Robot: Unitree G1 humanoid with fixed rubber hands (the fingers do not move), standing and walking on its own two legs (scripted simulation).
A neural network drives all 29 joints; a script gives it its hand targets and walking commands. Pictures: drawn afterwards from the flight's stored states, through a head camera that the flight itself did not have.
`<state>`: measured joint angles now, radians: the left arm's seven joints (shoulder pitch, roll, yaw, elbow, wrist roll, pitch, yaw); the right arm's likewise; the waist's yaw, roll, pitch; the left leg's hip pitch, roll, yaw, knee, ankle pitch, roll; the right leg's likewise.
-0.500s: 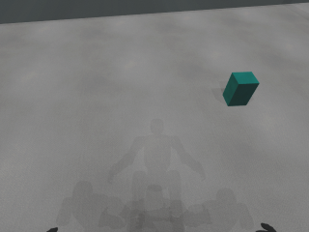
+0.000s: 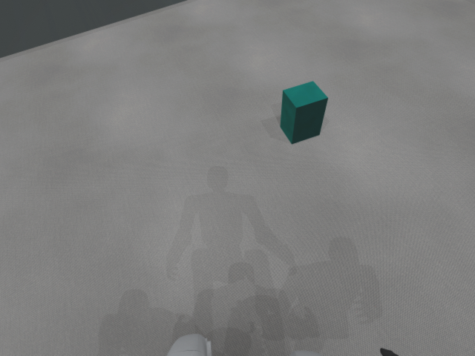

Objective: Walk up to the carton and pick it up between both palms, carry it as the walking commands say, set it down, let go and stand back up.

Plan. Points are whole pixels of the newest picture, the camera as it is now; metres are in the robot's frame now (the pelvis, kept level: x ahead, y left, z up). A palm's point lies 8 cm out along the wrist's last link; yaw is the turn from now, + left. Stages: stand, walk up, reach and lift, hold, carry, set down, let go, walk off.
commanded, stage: walk up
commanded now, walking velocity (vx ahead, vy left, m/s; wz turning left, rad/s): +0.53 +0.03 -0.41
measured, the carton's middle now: (302, 113) +1.28 -0.32 -0.64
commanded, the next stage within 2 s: none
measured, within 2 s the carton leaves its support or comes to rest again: neither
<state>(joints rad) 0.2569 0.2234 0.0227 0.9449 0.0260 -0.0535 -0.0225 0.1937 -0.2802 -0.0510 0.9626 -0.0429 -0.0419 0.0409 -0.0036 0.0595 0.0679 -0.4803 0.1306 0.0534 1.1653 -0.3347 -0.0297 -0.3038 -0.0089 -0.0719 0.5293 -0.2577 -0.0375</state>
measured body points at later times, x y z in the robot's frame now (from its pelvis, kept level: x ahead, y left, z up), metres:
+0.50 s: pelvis +0.29 +0.04 -0.01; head +0.33 +0.05 +0.44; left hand +0.30 +0.31 -0.16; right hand +0.36 -0.23 -0.13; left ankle +0.37 +0.14 -0.74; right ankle +0.16 -0.07 -0.65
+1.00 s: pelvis +0.52 -0.08 +0.00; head +0.56 -0.10 +0.44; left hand +0.64 +0.15 -0.14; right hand +0.50 -0.33 -0.16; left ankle +0.48 +0.07 -0.65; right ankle +0.53 -0.20 -0.74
